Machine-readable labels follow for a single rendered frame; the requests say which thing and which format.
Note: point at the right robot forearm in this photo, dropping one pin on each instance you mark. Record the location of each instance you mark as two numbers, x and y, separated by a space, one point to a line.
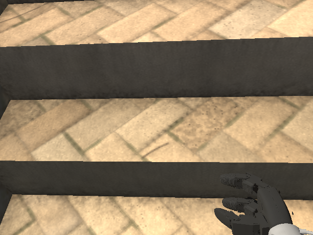
284 229

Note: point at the robot right hand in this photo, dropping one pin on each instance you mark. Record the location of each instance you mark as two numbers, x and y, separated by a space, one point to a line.
259 216

